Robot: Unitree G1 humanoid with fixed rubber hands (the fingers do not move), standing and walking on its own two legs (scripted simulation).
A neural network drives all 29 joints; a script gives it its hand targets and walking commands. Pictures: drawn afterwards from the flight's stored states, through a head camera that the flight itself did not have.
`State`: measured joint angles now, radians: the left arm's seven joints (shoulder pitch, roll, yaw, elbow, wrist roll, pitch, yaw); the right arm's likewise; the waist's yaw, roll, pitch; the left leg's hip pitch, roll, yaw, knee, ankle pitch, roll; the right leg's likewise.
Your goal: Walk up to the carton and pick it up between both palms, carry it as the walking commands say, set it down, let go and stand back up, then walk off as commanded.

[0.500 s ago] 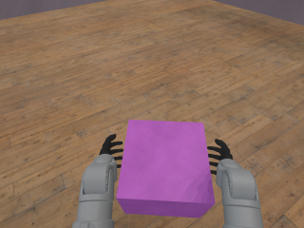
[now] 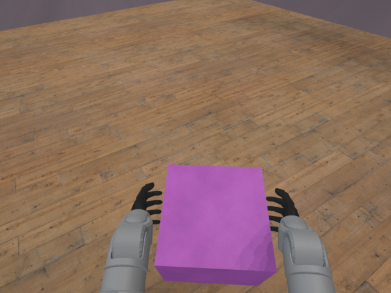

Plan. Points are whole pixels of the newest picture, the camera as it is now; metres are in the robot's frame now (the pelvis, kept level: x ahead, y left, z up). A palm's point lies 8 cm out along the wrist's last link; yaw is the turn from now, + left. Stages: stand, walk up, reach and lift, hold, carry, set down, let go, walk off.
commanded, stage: hold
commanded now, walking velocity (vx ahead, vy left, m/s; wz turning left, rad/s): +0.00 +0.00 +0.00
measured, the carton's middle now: (212, 224) +0.31 +0.00 -0.05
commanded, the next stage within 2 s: set down in 0.04 s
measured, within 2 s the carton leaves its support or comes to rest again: neither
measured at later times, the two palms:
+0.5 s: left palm (147, 202) +0.33 +0.15 +0.01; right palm (283, 212) +0.32 -0.16 +0.00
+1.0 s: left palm (162, 217) +0.35 +0.12 -0.08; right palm (282, 229) +0.32 -0.18 -0.09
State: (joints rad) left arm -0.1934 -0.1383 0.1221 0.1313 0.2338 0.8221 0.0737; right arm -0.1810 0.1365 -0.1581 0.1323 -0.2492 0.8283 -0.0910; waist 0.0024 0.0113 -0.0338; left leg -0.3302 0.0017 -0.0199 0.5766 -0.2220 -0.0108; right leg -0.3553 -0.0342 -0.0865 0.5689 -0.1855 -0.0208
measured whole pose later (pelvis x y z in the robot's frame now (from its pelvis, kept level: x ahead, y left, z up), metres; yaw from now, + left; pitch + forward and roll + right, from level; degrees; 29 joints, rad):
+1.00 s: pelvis +0.02 +0.01 -0.03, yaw -3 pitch +15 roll +1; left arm -0.40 -0.18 0.34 0.61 0.24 0.23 0.12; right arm -0.40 0.06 -0.31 0.65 -0.18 0.26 -0.08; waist -0.02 0.00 -0.05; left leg -0.75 -0.03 -0.02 0.84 -0.34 0.00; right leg -0.80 0.03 0.04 0.83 -0.28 -0.01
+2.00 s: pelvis -0.02 +0.01 -0.19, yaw -2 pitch +37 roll +0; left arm -0.73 -0.09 0.34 0.68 0.11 0.22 0.23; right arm -0.75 -0.03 -0.26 0.77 -0.08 0.24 -0.19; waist -0.02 0.02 -0.19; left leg -1.65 -0.06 -0.03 1.56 -0.55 -0.01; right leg -1.69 0.03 0.02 1.53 -0.48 0.00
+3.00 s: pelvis -0.08 +0.01 -0.34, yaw -2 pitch +23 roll +2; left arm -1.21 0.09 0.27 0.65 -0.08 0.30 0.35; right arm -1.28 -0.28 -0.03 0.82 0.17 0.33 -0.28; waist -0.03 0.02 0.53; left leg -1.88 -0.08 0.00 2.05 -0.58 -0.03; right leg -1.95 0.06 0.04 2.02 -0.48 0.02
